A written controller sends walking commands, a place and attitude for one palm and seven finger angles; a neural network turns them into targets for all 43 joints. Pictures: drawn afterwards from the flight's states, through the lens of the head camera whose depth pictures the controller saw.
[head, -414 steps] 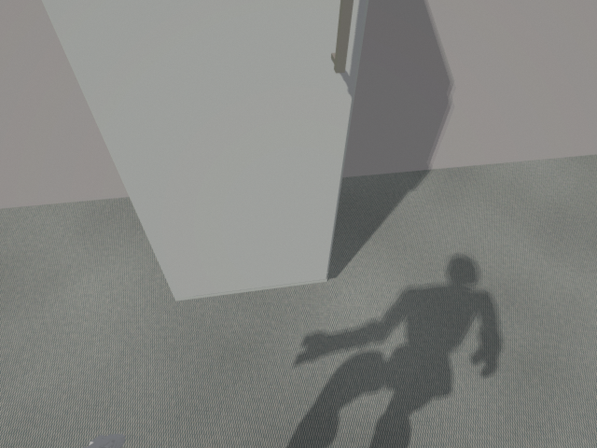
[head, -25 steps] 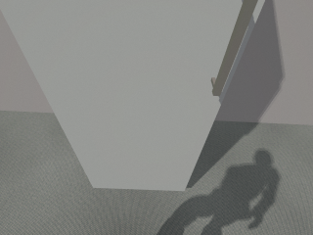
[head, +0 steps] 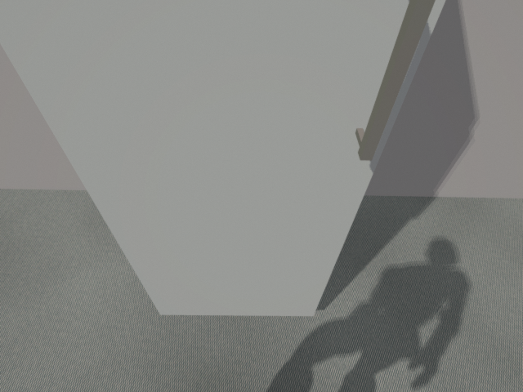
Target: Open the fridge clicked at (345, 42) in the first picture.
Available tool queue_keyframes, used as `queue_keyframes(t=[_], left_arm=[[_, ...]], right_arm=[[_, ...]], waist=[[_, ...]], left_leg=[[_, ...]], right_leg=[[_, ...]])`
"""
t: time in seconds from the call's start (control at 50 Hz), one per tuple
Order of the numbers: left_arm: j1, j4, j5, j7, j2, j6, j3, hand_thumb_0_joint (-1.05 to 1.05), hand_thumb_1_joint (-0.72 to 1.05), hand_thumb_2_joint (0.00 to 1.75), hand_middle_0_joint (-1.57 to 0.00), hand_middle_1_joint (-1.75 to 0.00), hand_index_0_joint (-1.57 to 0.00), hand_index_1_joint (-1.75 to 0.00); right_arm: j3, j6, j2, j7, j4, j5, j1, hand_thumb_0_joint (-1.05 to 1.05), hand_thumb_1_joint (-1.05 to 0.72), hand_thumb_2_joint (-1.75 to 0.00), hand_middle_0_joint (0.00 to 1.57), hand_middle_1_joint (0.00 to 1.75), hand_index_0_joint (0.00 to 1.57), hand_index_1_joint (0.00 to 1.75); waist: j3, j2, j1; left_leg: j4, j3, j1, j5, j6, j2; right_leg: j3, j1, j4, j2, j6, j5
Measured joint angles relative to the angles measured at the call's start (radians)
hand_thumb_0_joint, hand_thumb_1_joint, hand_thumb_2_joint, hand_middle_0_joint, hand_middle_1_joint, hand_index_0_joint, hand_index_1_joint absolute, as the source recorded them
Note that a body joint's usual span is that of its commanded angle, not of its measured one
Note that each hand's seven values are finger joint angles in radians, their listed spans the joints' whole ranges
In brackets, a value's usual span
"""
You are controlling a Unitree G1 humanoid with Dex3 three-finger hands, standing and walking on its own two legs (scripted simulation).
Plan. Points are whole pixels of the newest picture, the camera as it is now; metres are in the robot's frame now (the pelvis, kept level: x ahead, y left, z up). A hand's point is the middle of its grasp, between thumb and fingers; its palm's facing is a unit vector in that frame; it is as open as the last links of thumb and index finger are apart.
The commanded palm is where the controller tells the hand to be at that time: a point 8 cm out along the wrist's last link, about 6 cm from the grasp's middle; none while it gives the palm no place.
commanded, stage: look again from close up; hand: right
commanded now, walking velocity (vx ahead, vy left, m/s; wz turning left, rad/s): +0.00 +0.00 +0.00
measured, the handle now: (385, 79) +0.45 -0.13 +0.27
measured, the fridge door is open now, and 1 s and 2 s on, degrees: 0 0 0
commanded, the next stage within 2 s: raise the hand to about handle height in 0.38 s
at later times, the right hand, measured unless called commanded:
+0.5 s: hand out of the picture -0.01 -0.15 -0.17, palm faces +0.04 +0.98 -0.20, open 7.3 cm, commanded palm +0.09 -0.20 -0.07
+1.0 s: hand out of the picture +0.13 -0.19 +0.02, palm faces +0.14 +0.99 -0.06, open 9.2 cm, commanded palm +0.13 -0.24 +0.04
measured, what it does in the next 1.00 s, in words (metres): stands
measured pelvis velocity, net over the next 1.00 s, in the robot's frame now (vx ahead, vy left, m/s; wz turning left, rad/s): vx -0.02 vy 0.01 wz -0.05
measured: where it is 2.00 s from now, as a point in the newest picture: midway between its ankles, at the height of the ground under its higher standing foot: outside the picture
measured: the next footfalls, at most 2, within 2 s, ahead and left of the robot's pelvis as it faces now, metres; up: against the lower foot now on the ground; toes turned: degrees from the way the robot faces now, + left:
none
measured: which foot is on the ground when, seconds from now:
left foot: down 0.00-1.00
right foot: down 0.00-1.00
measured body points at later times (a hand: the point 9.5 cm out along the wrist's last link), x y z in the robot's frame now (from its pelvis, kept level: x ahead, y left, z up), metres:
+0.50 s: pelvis +0.00 +0.01 +0.00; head +0.02 +0.02 +0.45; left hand -0.01 +0.22 -0.17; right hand -0.01 -0.20 -0.16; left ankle -0.01 +0.10 -0.74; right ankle -0.02 -0.11 -0.74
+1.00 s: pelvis -0.02 +0.01 -0.04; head -0.02 +0.01 +0.41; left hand +0.23 +0.24 -0.05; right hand +0.12 -0.24 +0.03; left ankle -0.01 +0.10 -0.74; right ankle -0.02 -0.11 -0.74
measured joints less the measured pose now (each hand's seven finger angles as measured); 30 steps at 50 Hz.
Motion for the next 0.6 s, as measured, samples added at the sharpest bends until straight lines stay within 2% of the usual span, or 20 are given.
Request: queue_keyframes(t=[0.5,0.52,0.54,0.56,0.6], left_arm=[[0.008,0.007,0.0,-0.002,-0.012,0.006,-0.001,0.01,0.92,0.89,-0.19,-0.3,-0.2,-0.3],[0.02,-0.03,-0.008,0.003,0.0,-0.001,-0.009,0.02,0.92,0.89,-0.2,-0.3,-0.2,-0.3],[0.042,-0.074,-0.02,0.018,0.014,-0.038,-0.016,0.02,0.93,0.89,-0.2,-0.3,-0.2,-0.3],[0.065,-0.118,-0.029,0.031,0.029,-0.086,-0.014,0.03,0.93,0.89,-0.2,-0.3,-0.21,-0.3],[0.084,-0.188,-0.053,0.047,0.065,-0.174,-0.003,0.03,0.93,0.89,-0.2,-0.3,-0.21,-0.3]], right_arm=[[-0.008,-0.007,-0.015,-0.009,-0.014,-0.001,-0.014,0.01,-0.92,-0.89,0.2,0.3,0.2,0.3],[-0.006,0.059,-0.019,-0.018,-0.162,0.037,0.038,0.02,-0.93,-0.89,0.2,0.3,0.2,0.3],[-0.021,0.125,-0.033,-0.03,-0.363,0.076,0.098,0.03,-0.95,-0.89,0.2,0.3,0.2,0.3],[-0.023,0.108,-0.049,-0.048,-0.528,0.098,0.148,0.04,-0.96,-0.89,0.2,0.3,0.2,0.3],[-0.021,0.053,-0.07,-0.079,-0.776,0.14,0.196,0.05,-0.95,-0.88,0.2,0.31,0.2,0.31]], waist=[[0.003,-0.01,0.002],[0.007,-0.016,0.0],[0.015,-0.016,-0.007],[0.011,-0.017,-0.011],[-0.012,-0.031,0.0]], left_leg=[[-0.006,0.016,0.001,-0.004,0.019,-0.021],[0.004,0.014,-0.008,-0.005,0.019,-0.027],[0.023,0.009,-0.014,-0.012,0.02,-0.026],[0.043,0.007,-0.023,-0.022,0.02,-0.021],[0.073,0.017,-0.039,-0.04,0.017,-0.008]], right_leg=[[0.017,-0.016,0.021,-0.023,0.023,-0.005],[0.025,-0.025,0.038,-0.027,0.019,-0.021],[0.024,-0.026,0.05,-0.027,0.02,-0.029],[0.023,-0.03,0.06,-0.023,0.022,-0.031],[0.035,-0.051,0.083,-0.013,0.018,-0.036]])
